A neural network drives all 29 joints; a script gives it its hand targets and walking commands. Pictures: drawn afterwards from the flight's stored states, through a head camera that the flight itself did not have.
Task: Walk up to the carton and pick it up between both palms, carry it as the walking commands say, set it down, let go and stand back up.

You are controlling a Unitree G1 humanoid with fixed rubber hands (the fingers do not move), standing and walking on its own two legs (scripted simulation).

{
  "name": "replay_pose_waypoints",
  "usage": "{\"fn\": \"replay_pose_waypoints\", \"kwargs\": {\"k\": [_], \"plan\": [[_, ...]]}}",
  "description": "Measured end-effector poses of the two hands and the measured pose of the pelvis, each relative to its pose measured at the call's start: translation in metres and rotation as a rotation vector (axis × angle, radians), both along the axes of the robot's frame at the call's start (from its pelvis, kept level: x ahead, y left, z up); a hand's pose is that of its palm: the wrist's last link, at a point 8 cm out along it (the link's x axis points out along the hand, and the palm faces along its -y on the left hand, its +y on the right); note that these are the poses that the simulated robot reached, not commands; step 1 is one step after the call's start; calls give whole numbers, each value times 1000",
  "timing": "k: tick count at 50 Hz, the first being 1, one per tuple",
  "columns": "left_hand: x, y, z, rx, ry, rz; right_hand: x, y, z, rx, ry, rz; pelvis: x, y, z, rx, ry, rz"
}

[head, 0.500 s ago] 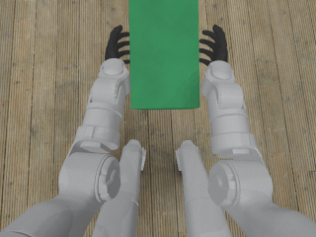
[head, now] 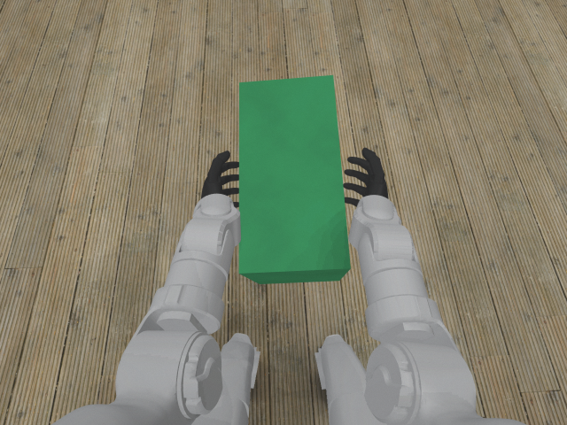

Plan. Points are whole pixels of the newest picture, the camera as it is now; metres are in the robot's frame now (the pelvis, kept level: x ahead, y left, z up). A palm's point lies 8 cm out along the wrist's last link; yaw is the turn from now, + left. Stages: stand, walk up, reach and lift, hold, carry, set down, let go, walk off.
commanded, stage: reach and lift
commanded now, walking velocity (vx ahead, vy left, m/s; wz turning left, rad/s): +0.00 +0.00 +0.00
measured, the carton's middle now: (293, 189) +0.46 -0.02 -0.07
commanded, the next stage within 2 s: hold in 1.86 s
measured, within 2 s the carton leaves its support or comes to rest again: neither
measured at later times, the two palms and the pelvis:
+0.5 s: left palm (204, 179) +0.39 +0.10 +0.07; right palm (396, 186) +0.38 -0.13 +0.08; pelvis +0.06 +0.00 +0.05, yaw -1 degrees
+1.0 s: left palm (202, 180) +0.38 +0.10 +0.10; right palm (407, 189) +0.37 -0.13 +0.10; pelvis +0.06 +0.00 +0.05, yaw -1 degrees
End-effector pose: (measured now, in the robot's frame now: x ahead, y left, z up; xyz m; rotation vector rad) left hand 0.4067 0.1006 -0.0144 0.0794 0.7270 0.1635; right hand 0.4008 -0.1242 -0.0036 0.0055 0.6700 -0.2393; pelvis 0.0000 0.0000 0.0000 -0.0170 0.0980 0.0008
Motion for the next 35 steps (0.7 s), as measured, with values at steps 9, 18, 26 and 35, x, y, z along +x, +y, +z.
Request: {"fn": "replay_pose_waypoints", "kwargs": {"k": [9, 18, 26, 35], "plan": [[-1, -4, 56, 0, -30, -14, -5, -4, 54, -10, -27, 1, 30, -1, 21, 5, -46, -10], [-10, -5, 75, -42, -9, -54, -16, -11, 71, 23, 1, 10, 52, -1, 40, 1, -122, -11], [-14, -1, 92, -3, -16, -31, -20, -5, 84, 15, 2, 34, 64, 0, 47, 5, -175, -9], [-18, -3, 111, 16, -15, -32, -23, -6, 102, -3, 12, 46, 74, 2, 53, 3, -226, -9]]}}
